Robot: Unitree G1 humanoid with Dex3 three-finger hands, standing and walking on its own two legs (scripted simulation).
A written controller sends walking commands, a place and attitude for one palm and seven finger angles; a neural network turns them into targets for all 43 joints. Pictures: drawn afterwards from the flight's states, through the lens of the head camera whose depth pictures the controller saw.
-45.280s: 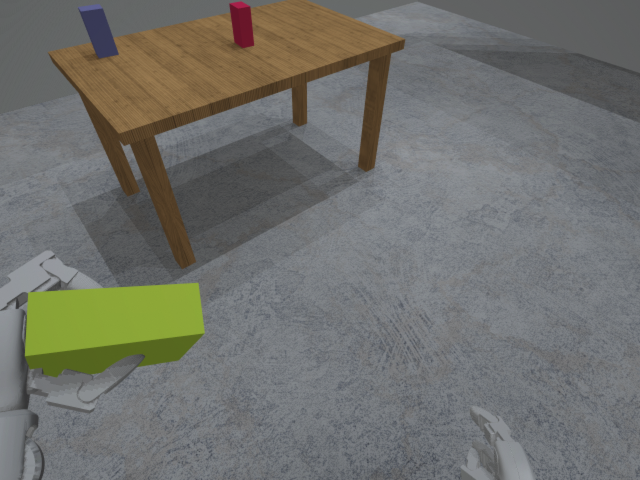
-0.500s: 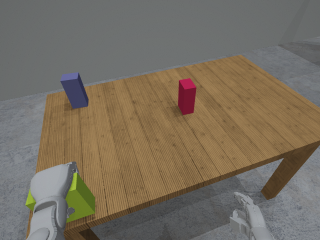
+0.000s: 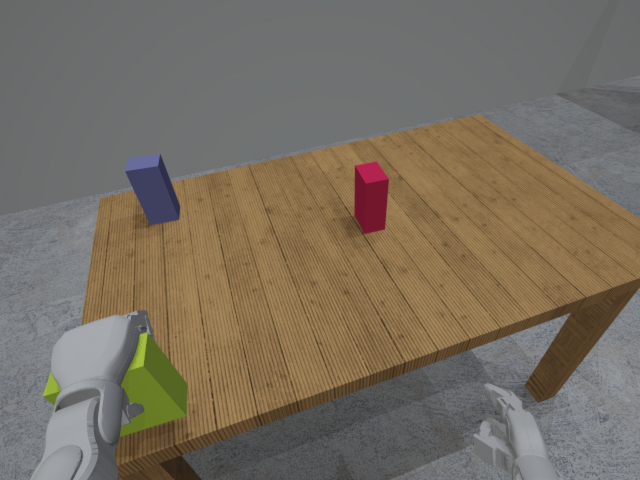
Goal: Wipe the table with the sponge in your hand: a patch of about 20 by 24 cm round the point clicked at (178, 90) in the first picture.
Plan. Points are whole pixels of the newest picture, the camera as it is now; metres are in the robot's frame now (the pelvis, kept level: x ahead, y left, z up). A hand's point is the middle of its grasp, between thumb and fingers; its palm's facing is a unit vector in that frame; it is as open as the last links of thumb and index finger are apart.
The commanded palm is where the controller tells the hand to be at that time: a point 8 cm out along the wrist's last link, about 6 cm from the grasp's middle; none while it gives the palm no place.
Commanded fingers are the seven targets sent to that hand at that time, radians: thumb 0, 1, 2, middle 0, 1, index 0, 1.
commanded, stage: lift the sponge slowly off the table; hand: left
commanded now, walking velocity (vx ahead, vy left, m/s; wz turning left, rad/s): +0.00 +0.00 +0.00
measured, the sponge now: (132, 397) +0.20 +0.30 -0.01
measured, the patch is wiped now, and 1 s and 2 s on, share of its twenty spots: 0.90 0.90 0.90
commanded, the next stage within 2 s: bring the sponge back beside the body in 0.60 s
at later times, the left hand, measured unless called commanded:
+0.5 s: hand (111, 352) +0.22 +0.30 +0.07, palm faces +0.04 -0.11 -0.99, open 9.1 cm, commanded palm +0.19 +0.30 +0.14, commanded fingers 0.00 0.10 1.30 -1.20 -1.60 -1.20 -1.60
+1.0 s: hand (107, 345) +0.22 +0.30 +0.09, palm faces +0.07 -0.10 -0.99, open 9.1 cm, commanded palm +0.18 +0.29 +0.15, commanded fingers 0.00 0.10 1.30 -1.20 -1.60 -1.20 -1.60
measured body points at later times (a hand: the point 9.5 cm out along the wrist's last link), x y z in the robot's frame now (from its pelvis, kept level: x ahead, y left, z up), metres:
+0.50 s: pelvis +0.01 +0.00 +0.00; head -0.02 -0.03 +0.45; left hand +0.21 +0.30 +0.13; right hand +0.26 -0.19 -0.06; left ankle +0.00 +0.12 -0.74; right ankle +0.00 -0.11 -0.74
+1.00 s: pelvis +0.00 +0.00 +0.00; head -0.03 -0.03 +0.45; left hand +0.21 +0.30 +0.14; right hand +0.25 -0.19 -0.07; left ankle +0.00 +0.12 -0.74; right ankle +0.00 -0.11 -0.74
